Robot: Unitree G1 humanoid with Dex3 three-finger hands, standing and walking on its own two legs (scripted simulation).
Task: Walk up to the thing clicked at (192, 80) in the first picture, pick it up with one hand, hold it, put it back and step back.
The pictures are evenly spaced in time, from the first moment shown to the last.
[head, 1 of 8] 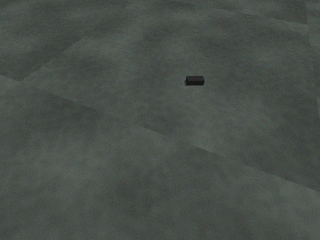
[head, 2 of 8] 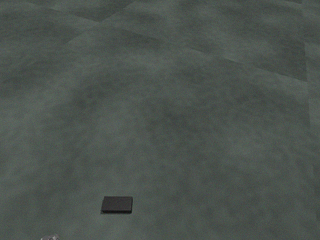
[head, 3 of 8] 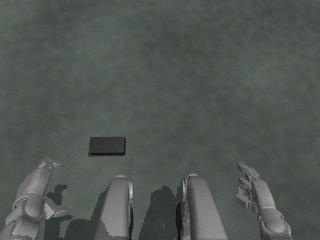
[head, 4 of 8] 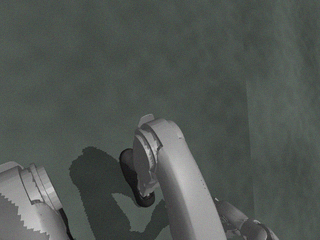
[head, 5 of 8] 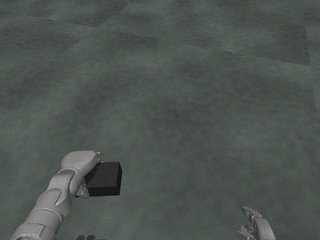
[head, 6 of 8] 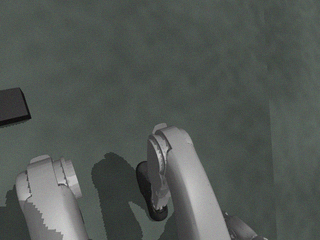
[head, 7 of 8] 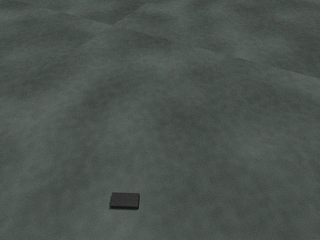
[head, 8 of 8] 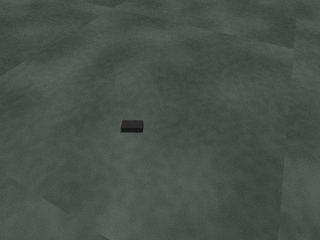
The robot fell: no
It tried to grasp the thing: yes
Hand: left
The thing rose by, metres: 0.67
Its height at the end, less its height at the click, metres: +0.00
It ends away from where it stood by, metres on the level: 0.01
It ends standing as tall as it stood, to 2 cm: yes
